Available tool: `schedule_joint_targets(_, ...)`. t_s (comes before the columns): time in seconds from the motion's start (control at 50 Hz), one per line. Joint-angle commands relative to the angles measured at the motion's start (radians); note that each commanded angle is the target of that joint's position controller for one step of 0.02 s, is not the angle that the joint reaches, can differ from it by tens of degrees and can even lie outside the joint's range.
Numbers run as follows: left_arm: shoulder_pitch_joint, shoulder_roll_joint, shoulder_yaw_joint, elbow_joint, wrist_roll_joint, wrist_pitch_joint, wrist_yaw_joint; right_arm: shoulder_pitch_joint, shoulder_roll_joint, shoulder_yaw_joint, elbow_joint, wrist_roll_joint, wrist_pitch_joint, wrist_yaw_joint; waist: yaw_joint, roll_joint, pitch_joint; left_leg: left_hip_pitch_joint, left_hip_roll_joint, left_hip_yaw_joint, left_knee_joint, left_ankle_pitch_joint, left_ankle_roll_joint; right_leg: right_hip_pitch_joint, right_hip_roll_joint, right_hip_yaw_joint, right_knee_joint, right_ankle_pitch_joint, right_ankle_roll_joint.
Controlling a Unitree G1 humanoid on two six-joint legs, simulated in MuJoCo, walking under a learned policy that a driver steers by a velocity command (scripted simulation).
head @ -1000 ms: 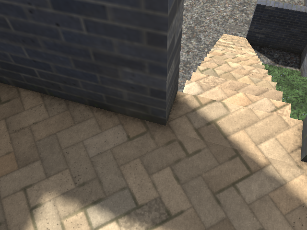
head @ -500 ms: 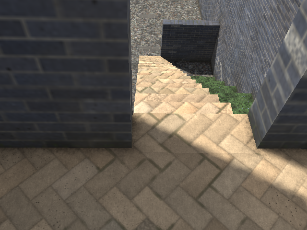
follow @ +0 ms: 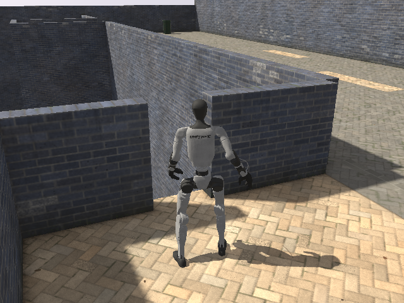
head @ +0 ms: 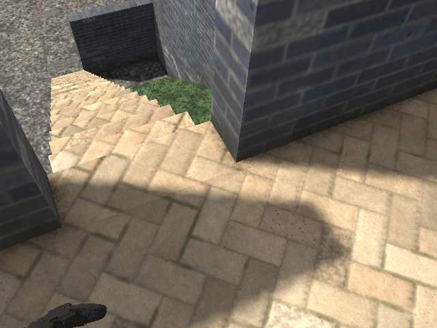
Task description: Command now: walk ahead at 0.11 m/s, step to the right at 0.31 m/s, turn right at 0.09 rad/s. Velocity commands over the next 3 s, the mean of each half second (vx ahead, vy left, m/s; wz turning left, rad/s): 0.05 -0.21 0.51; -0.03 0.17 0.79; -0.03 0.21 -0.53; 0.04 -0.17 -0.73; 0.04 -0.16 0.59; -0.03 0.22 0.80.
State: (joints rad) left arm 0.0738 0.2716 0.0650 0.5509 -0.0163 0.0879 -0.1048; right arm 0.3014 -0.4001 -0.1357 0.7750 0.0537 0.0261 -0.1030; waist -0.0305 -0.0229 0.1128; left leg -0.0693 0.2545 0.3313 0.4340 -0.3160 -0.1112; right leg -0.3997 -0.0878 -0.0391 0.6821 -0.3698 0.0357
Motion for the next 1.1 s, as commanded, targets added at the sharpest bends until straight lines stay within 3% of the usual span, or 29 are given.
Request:
schedule_joint_targets(0.02,0.281,0.108,0.057,0.042,0.015,-0.016,0.019,-0.088,-0.169,-0.034,-0.036,0.013,-0.016,-0.002,0.186,0.181,-0.209,-0.030,0.071,-0.099,0.167,0.722,0.201,0.346,0.110,-0.074,-0.294,0.164,-0.099)
schedule_joint_targets(0.04,0.335,0.175,0.072,0.070,0.020,-0.013,0.030,-0.055,-0.075,0.001,-0.030,-0.020,-0.017,0.007,0.195,-0.020,-0.215,-0.274,-0.043,-0.098,0.414,0.139,0.154,0.563,0.027,0.044,-0.300,0.492,-0.157)
schedule_joint_targets(0.06,0.287,0.306,0.080,0.037,0.055,-0.022,0.042,-0.036,0.006,0.033,-0.083,-0.069,-0.017,0.009,0.108,-0.293,-0.240,-0.573,-0.217,-0.099,0.667,-0.424,0.114,0.624,-0.219,0.321,-0.282,0.752,-0.335)
schedule_joint_targets(0.08,0.303,0.244,0.066,0.049,0.048,-0.047,0.049,-0.096,-0.057,0.022,-0.074,-0.046,-0.014,0.016,0.155,-0.234,-0.272,-0.531,-0.242,-0.273,0.840,-0.475,0.115,0.454,-0.266,0.269,-0.308,0.918,-0.416)
schedule_joint_targets(0.1,0.266,0.207,0.050,0.076,0.047,-0.060,0.062,-0.063,-0.060,0.020,-0.078,-0.028,-0.018,0.026,0.103,-0.204,-0.250,-0.569,-0.236,-0.334,0.855,-0.414,0.123,0.438,-0.246,0.187,-0.316,0.796,-0.394)
schedule_joint_targets(0.14,0.157,0.171,0.049,0.099,0.037,-0.067,0.081,-0.049,-0.080,0.020,-0.043,-0.049,-0.016,0.021,0.040,-0.160,-0.170,-0.559,-0.188,-0.320,0.783,-0.236,0.109,0.347,-0.171,0.129,-0.375,0.402,-0.291)
schedule_joint_targets(0.2,0.088,0.085,0.019,0.095,0.056,-0.087,0.106,-0.003,-0.061,0.028,-0.016,-0.041,-0.001,0.019,-0.004,-0.130,-0.138,-0.459,-0.204,-0.299,0.756,-0.116,0.086,0.250,-0.166,0.026,-0.422,0.450,-0.275)
schedule_joint_targets(0.34,0.094,0.141,0.031,0.118,0.033,-0.084,0.157,-0.131,0.006,0.061,-0.147,-0.037,0.007,0.079,0.025,-0.049,-0.100,-0.453,-0.141,-0.280,0.460,-0.057,0.126,0.324,-0.252,-0.030,-0.412,0.597,-0.275)
schedule_joint_targets(0.42,0.092,0.193,0.052,0.122,0.018,-0.077,0.147,-0.180,0.017,0.056,-0.210,-0.022,0.035,0.123,0.042,0.022,-0.123,-0.458,-0.145,-0.226,0.388,-0.098,0.145,0.421,-0.285,-0.077,-0.342,0.831,-0.260)
schedule_joint_targets(0.5,0.043,0.233,0.073,0.093,0.003,-0.075,0.116,-0.193,0.002,0.035,-0.254,-0.011,0.082,0.150,0.028,0.009,-0.174,-0.383,-0.171,-0.184,0.307,-0.143,0.148,0.487,-0.295,-0.141,-0.241,1.071,-0.215)
schedule_joint_targets(0.54,0.014,0.237,0.080,0.082,-0.006,-0.074,0.110,-0.166,-0.018,0.021,-0.260,-0.007,0.100,0.155,0.001,-0.025,-0.203,-0.306,-0.199,-0.173,0.234,-0.134,0.165,0.487,-0.281,-0.182,-0.159,1.154,-0.179)
schedule_joint_targets(0.58,-0.002,0.229,0.083,0.084,-0.020,-0.068,0.112,-0.060,-0.045,0.002,-0.233,-0.012,0.098,0.142,-0.069,-0.008,-0.235,-0.104,-0.226,-0.226,0.069,0.103,0.228,0.358,-0.215,-0.231,0.007,1.133,-0.102)
schedule_joint_targets(0.6,-0.034,0.208,0.079,0.054,-0.003,-0.076,0.120,0.009,-0.131,-0.032,-0.213,-0.012,0.093,0.116,-0.091,0.129,-0.247,0.047,-0.151,-0.429,0.052,0.507,0.322,0.147,-0.097,-0.251,0.198,0.860,-0.041)
schedule_joint_targets(0.62,-0.142,0.132,0.056,-0.006,0.025,-0.084,0.119,0.006,-0.167,-0.045,-0.217,-0.020,0.090,0.108,-0.099,0.388,-0.245,0.189,-0.017,-0.695,-0.035,0.764,0.505,-0.166,0.116,-0.209,0.544,-0.193,0.018)
schedule_joint_targets(0.64,-0.132,0.128,0.052,-0.020,0.026,-0.099,0.109,-0.049,-0.164,-0.021,-0.245,-0.047,0.057,0.121,-0.052,0.280,-0.289,0.149,0.056,-0.812,-0.096,0.738,0.563,-0.227,0.120,0.031,0.659,-0.323,0.030)
schedule_joint_targets(0.68,-0.084,0.116,0.047,-0.001,0.009,-0.110,0.117,-0.205,-0.152,-0.022,-0.260,-0.014,0.013,0.114,0.067,0.085,-0.153,0.016,-0.052,-0.633,-0.081,0.630,0.428,-0.234,0.071,0.093,0.438,-0.221,-0.010)
schedule_joint_targets(0.7,-0.079,0.147,0.057,0.008,0.015,-0.115,0.132,-0.252,-0.127,-0.019,-0.271,-0.001,0.011,0.105,0.083,0.036,-0.121,-0.007,-0.095,-0.594,-0.074,0.632,0.379,-0.222,0.072,0.076,0.287,-0.159,-0.008)
schedule_joint_targets(0.76,0.050,0.111,0.049,0.088,0.006,-0.124,0.160,-0.237,-0.134,-0.022,-0.276,-0.035,0.024,0.105,0.088,0.042,-0.192,-0.089,-0.158,-0.571,-0.012,0.781,0.387,0.008,0.138,0.042,0.049,-0.056,0.024)
schedule_joint_targets(0.82,0.173,0.139,0.058,0.140,-0.019,-0.132,0.172,-0.236,-0.098,-0.002,-0.292,-0.033,0.029,0.145,0.100,0.118,-0.264,-0.174,-0.226,-0.625,0.037,0.425,0.328,0.248,0.142,0.059,-0.219,0.234,0.006)
schedule_joint_targets(0.84,0.246,0.184,0.073,0.163,-0.006,-0.135,0.177,-0.256,-0.044,0.020,-0.315,-0.030,0.030,0.157,0.132,0.074,-0.266,-0.329,-0.295,-0.609,0.150,0.152,0.259,0.418,0.034,0.136,-0.323,0.399,-0.043)
schedule_joint_targets(0.86,0.267,0.290,0.088,0.148,0.017,-0.133,0.188,-0.158,0.049,0.044,-0.319,-0.061,0.030,0.169,0.064,-0.161,-0.298,-0.506,-0.402,-0.539,0.410,-0.302,0.186,0.554,-0.308,0.462,-0.325,0.551,-0.159)
schedule_joint_targets(0.88,0.199,0.288,0.077,0.135,0.056,-0.145,0.199,-0.090,-0.041,0.027,-0.301,-0.066,0.019,0.186,0.019,-0.182,-0.279,-0.588,-0.364,-0.613,0.638,-0.334,0.126,0.387,-0.498,0.728,-0.390,0.632,-0.347)
schedule_joint_targets(0.9,0.120,0.274,0.072,0.120,0.040,-0.152,0.215,-0.041,-0.097,0.006,-0.263,-0.060,0.018,0.193,-0.023,-0.096,-0.210,-0.582,-0.385,-0.633,0.832,-0.330,0.095,0.328,-0.473,0.660,-0.350,0.766,-0.376)
schedule_joint_targets(0.92,0.065,0.291,0.081,0.129,0.016,-0.151,0.222,0.006,-0.105,0.001,-0.237,-0.053,0.025,0.186,-0.059,-0.148,-0.186,-0.596,-0.373,-0.622,0.940,-0.265,0.075,0.268,-0.432,0.605,-0.360,0.575,-0.353)
schedule_joint_targets(0.94,0.058,0.254,0.070,0.133,0.004,-0.144,0.218,0.012,-0.122,-0.004,-0.210,-0.068,0.042,0.166,-0.056,-0.087,-0.143,-0.569,-0.360,-0.629,0.997,-0.194,0.060,0.222,-0.334,0.495,-0.348,0.433,-0.276)
schedule_joint_targets(0.96,0.073,0.234,0.063,0.144,-0.004,-0.132,0.211,0.005,-0.103,0.000,-0.216,-0.081,0.052,0.160,-0.058,-0.078,-0.100,-0.541,-0.361,-0.620,0.974,-0.139,0.049,0.174,-0.261,0.396,-0.325,0.383,-0.224)
schedule_joint_targets(1.0,0.127,0.249,0.065,0.157,-0.004,-0.117,0.198,-0.039,-0.021,0.031,-0.229,-0.074,0.060,0.157,-0.025,-0.118,-0.068,-0.493,-0.379,-0.543,0.832,-0.101,0.029,0.161,-0.175,0.303,-0.347,0.353,-0.200)
schedule_joint_targets(1.06,0.164,0.326,0.092,0.154,0.005,-0.097,0.194,-0.085,0.057,0.062,-0.263,-0.080,0.054,0.147,0.022,-0.251,-0.089,-0.412,-0.297,-0.396,0.554,-0.165,-0.007,0.194,-0.165,0.325,-0.390,0.376,-0.183)
schedule_joint_targets(1.1,0.166,0.345,0.105,0.149,0.001,-0.082,0.191,-0.047,0.066,0.061,-0.253,-0.074,0.043,0.140,0.031,-0.313,-0.110,-0.243,-0.287,-0.383,0.351,-0.159,0.003,0.130,-0.152,0.322,-0.400,0.408,-0.136)
